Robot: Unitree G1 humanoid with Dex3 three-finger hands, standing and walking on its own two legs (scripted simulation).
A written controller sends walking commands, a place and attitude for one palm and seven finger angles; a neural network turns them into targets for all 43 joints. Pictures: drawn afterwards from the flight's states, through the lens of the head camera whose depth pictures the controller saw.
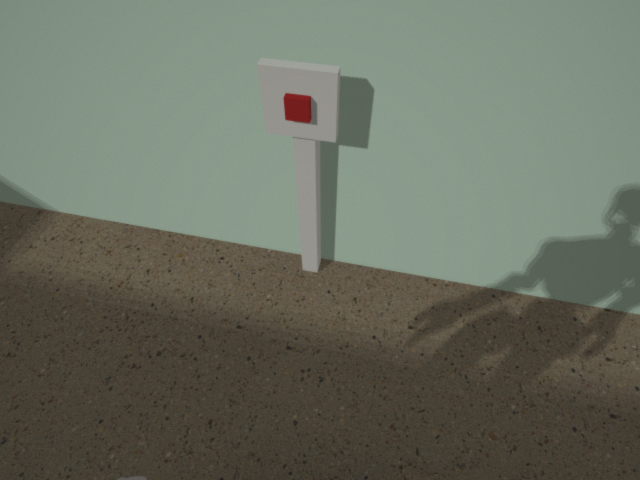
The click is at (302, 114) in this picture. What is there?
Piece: button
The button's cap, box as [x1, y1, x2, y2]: [284, 93, 310, 122]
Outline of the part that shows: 286,93 284,96 285,119 309,122 310,96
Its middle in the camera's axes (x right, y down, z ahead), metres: -0.05 -0.30 +0.89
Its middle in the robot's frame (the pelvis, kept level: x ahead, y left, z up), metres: +0.87 +0.10 -0.04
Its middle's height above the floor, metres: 0.74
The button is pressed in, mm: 0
